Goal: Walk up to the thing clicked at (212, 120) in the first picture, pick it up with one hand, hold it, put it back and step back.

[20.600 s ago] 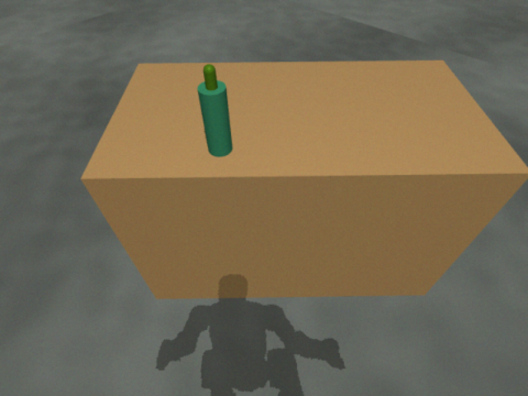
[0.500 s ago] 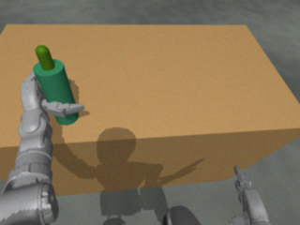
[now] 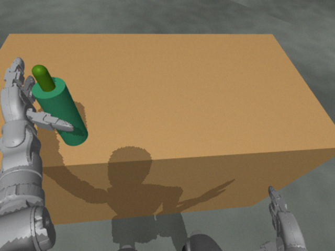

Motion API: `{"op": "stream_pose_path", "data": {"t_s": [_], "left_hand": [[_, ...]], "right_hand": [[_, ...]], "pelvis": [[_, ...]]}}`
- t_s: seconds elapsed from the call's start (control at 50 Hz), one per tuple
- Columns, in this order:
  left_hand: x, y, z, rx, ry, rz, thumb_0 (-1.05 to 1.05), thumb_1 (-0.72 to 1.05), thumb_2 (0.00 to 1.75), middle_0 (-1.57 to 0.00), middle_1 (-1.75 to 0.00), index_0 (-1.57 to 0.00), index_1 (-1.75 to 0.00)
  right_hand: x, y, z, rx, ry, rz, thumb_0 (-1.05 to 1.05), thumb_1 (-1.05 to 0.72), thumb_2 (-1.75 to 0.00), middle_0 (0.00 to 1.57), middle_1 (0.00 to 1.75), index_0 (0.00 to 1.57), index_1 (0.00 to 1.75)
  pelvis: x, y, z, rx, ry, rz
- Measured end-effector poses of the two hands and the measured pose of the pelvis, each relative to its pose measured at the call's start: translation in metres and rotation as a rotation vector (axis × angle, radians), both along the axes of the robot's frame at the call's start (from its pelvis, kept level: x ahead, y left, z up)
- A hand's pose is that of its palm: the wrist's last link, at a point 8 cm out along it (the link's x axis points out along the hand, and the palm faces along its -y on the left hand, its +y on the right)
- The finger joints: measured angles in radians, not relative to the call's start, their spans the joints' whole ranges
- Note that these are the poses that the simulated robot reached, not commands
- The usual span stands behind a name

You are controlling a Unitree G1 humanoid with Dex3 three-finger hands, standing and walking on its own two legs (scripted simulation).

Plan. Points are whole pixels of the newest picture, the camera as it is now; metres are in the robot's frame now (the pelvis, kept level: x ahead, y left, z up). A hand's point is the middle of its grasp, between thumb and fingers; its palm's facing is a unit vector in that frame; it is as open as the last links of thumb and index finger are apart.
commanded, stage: withdraw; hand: left
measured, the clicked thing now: (60, 108) +0.43 +0.22 +0.09
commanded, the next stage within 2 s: rise in 0.08 s
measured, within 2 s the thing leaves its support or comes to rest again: neither
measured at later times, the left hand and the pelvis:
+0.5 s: hand out of the picture +0.43 +0.37 +0.15, palm faces +0.44 -0.85 -0.30, open 17.5 cm; pelvis +0.02 +0.00 +0.03, yaw +0 degrees
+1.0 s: hand out of the picture +0.24 +0.25 +0.15, palm faces +0.35 -0.85 -0.39, open 17.5 cm; pelvis +0.03 +0.00 +0.04, yaw +1 degrees
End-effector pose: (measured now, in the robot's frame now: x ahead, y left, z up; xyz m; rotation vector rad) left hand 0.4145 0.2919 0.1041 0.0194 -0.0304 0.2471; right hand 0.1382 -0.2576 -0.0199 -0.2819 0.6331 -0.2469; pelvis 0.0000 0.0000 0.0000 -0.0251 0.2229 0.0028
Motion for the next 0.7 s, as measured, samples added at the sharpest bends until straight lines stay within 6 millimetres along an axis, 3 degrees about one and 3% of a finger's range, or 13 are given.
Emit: {"op": "stream_pose_path", "data": {"t_s": [0.14,0.22,0.34,0.52,0.6,0.7], "left_hand": [[0.006,0.037,0.058,0.013,-0.029,0.033,-0.01,-0.61,0.04,-0.07,-0.07,-0.08,-0.06],[0.009,0.052,0.074,0.008,0.013,0.015,-0.01,-0.61,0.03,-0.06,-0.06,-0.08,-0.05],[0.003,0.075,0.068,0.140,0.212,0.093,-0.01,-0.57,0.03,-0.06,-0.05,-0.07,-0.04],[-0.028,0.114,0.060,0.199,0.303,0.272,-0.01,-0.57,0.03,-0.07,-0.04,-0.07,-0.05],[-0.049,0.115,0.056,0.237,0.307,0.297,-0.01,-0.57,0.03,-0.07,-0.04,-0.06,-0.04],[-0.080,0.095,0.053,0.297,0.260,0.267,-0.01,-0.56,0.03,-0.07,-0.03,-0.06,-0.04]], "right_hand": [[0.003,-0.002,-0.002,0.020,0.006,-0.029,-0.01,0.53,-0.05,0.06,0.05,0.06,0.05],[0.004,0.002,-0.011,0.045,0.034,-0.024,-0.01,0.54,-0.05,0.06,0.05,0.05,0.05],[0.002,0.007,-0.018,0.085,0.088,-0.015,-0.01,0.55,-0.05,0.06,0.06,0.06,0.05],[0.009,0.004,-0.014,0.087,0.117,-0.001,-0.02,0.53,-0.06,0.06,0.06,0.06,0.05],[0.020,0.010,-0.013,0.106,0.105,0.028,-0.02,0.52,-0.06,0.06,0.06,0.06,0.05],[0.036,0.016,-0.010,0.133,0.063,0.047,-0.01,0.51,-0.06,0.06,0.06,0.06,0.05]], "pelvis": [[0.005,0.001,0.008,-0.002,-0.026,0.002],[0.006,0.002,0.011,-0.001,-0.023,0.000],[0.009,0.005,0.019,0.004,-0.031,-0.007],[0.018,0.003,0.027,0.004,-0.045,-0.006],[0.024,0.003,0.030,0.000,-0.063,0.001],[0.031,0.003,0.034,0.000,-0.095,0.006]]}}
